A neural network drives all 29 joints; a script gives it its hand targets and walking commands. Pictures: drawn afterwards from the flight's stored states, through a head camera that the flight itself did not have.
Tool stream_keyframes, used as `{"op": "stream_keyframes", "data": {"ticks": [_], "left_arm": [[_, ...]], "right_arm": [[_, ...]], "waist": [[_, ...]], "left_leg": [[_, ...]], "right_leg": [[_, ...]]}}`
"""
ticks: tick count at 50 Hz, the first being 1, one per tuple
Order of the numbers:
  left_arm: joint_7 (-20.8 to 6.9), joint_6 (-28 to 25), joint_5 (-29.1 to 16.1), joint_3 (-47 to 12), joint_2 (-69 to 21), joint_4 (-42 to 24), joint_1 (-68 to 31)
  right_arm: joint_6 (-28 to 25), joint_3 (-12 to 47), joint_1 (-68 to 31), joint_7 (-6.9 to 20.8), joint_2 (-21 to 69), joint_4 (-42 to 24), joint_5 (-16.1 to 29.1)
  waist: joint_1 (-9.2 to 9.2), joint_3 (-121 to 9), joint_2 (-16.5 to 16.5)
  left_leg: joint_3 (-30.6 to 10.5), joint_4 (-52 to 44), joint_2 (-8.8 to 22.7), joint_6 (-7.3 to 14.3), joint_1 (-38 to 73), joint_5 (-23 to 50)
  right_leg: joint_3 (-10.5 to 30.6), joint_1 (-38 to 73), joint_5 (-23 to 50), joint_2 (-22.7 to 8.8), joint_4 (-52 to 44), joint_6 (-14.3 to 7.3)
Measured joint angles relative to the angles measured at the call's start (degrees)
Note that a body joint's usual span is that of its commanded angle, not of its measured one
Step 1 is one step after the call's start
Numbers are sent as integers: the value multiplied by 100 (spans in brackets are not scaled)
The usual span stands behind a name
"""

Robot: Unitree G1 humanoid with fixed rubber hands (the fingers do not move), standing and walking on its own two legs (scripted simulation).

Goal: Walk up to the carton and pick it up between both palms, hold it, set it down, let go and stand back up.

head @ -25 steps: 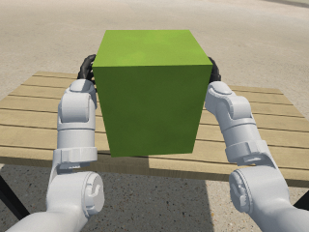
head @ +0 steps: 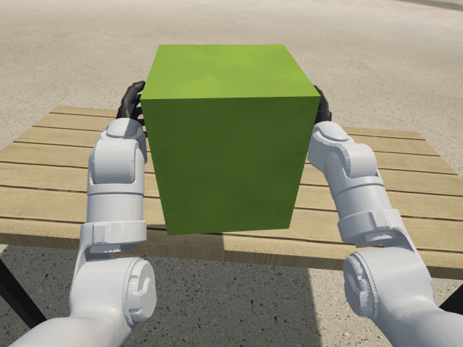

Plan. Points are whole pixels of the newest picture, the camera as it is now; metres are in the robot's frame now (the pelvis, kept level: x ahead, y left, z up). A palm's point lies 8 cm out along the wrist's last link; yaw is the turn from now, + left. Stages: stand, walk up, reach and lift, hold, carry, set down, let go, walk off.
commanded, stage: hold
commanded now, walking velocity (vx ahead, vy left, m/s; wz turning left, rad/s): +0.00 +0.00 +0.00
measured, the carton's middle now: (225, 139) +0.38 +0.00 +0.22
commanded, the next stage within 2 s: none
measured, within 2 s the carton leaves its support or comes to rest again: neither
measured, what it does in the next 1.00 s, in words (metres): stands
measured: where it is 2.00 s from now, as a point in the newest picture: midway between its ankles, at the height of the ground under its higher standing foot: outside the picture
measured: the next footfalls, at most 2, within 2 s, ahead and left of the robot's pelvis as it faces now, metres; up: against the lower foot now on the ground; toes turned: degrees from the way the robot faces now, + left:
none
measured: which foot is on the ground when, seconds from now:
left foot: down 0.00-1.00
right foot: down 0.00-1.00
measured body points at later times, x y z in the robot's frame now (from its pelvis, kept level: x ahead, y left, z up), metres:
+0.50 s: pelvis +0.00 -0.01 +0.00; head -0.08 +0.01 +0.44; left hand +0.38 +0.15 +0.25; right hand +0.38 -0.15 +0.25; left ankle +0.02 +0.11 -0.75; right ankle +0.02 -0.11 -0.75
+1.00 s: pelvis +0.01 +0.00 +0.00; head -0.07 +0.03 +0.44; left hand +0.38 +0.15 +0.25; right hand +0.38 -0.15 +0.25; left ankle +0.02 +0.11 -0.75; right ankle +0.02 -0.11 -0.75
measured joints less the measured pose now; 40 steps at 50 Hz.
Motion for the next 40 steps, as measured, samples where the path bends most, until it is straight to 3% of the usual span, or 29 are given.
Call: {"op": "stream_keyframes", "data": {"ticks": [40], "left_arm": [[-138, -231, -81, -25, 120, 290, -70]], "right_arm": [[27, -94, 35, -79, 88, -69, -142]], "waist": [[-54, -2, -51]], "left_leg": [[-56, 23, -16, -10, -35, -25]], "right_leg": [[-34, -31, -61, -4, 51, -8]]}}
